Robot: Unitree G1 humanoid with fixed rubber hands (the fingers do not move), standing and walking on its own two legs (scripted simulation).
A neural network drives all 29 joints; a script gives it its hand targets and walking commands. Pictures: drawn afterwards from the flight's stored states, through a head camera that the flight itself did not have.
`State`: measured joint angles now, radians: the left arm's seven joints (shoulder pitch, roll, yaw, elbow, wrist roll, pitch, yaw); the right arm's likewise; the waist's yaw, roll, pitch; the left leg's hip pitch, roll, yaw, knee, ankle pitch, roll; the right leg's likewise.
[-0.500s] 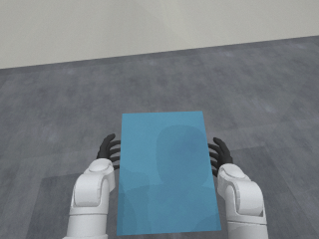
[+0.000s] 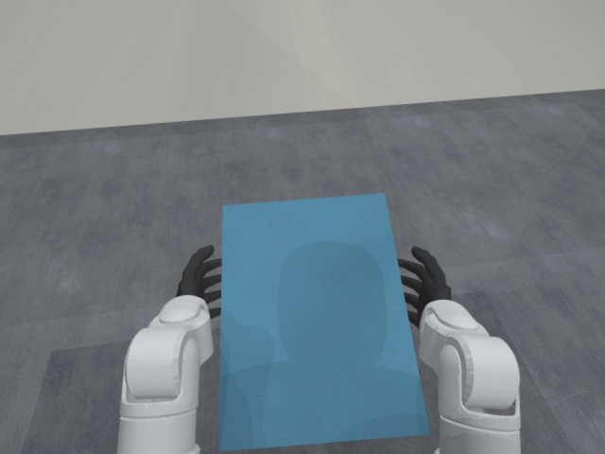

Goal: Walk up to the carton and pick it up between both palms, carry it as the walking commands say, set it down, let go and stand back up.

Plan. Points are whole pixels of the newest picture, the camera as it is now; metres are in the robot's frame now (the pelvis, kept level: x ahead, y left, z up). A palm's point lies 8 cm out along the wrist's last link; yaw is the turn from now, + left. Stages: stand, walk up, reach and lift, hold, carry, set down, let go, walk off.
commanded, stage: carry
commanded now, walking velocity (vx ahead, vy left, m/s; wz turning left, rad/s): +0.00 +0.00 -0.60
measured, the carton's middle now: (312, 327) +0.29 +0.01 +0.00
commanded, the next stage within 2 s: none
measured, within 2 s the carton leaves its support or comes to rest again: neither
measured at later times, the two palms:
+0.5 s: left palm (261, 305) +0.28 +0.07 +0.07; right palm (497, 330) +0.26 -0.21 +0.08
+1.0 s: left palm (455, 368) +0.22 -0.15 +0.07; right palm out of the picture +0.09 -0.40 +0.04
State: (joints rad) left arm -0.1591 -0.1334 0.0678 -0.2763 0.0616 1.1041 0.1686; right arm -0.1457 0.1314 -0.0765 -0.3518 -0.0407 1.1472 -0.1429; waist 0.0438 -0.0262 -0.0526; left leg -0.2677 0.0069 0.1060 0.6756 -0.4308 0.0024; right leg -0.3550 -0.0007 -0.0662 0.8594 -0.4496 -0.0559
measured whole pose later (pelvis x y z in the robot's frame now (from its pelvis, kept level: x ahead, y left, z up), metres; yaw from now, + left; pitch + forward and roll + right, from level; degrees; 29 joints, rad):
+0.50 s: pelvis -0.01 -0.05 +0.00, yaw -6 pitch +0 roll +4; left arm -0.24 -0.14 0.13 -0.30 0.06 1.20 0.17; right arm -0.22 0.14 -0.08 -0.33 -0.05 1.21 -0.15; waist 0.04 -0.08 0.06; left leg -0.36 -0.02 0.14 0.68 -0.35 -0.03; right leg -0.51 0.01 -0.04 0.73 -0.22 -0.09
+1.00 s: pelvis -0.09 -0.16 -0.01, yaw -25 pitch -1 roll +6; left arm -0.24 -0.15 0.12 -0.25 0.06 1.21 0.18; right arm -0.17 0.13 -0.08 -0.32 -0.06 1.21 -0.15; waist 0.00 -0.01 0.10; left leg -0.49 0.09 0.18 1.28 -0.57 -0.12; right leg -0.43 0.03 -0.02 0.82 -0.36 -0.12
